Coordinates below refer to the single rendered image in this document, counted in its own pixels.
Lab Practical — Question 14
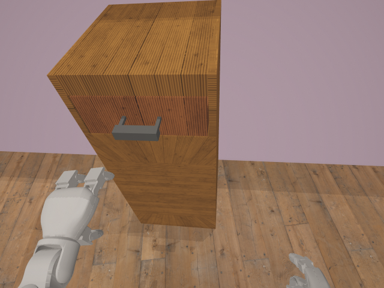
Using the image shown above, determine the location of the cabinet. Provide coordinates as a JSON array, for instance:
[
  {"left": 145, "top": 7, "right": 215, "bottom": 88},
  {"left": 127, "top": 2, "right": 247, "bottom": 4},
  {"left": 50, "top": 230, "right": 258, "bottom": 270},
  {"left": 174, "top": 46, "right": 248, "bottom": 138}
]
[{"left": 47, "top": 0, "right": 221, "bottom": 229}]

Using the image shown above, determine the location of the robot left forearm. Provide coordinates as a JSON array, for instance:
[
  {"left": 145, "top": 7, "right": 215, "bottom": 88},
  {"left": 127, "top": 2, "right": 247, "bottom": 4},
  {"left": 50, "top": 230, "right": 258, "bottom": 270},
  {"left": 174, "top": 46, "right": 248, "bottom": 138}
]
[{"left": 18, "top": 236, "right": 80, "bottom": 288}]

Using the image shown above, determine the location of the right robot hand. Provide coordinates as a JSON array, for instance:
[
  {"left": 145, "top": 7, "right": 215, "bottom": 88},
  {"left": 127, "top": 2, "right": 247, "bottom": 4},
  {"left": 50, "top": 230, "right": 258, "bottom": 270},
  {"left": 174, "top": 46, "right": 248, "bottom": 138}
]
[{"left": 286, "top": 253, "right": 331, "bottom": 288}]

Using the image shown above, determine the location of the handle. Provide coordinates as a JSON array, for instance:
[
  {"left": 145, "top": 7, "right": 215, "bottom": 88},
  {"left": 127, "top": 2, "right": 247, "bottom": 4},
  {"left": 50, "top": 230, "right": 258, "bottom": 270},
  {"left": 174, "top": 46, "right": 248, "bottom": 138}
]
[{"left": 112, "top": 116, "right": 161, "bottom": 141}]

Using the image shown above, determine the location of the drawer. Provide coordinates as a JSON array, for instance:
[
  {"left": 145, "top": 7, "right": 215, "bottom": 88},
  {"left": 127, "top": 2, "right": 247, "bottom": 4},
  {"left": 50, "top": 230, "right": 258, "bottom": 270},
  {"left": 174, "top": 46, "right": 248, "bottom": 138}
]
[{"left": 69, "top": 95, "right": 209, "bottom": 136}]

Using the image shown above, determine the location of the left robot hand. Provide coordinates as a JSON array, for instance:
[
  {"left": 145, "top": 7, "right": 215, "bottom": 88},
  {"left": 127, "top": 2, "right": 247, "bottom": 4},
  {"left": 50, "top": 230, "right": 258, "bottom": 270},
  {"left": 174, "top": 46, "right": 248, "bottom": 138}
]
[{"left": 41, "top": 167, "right": 115, "bottom": 245}]

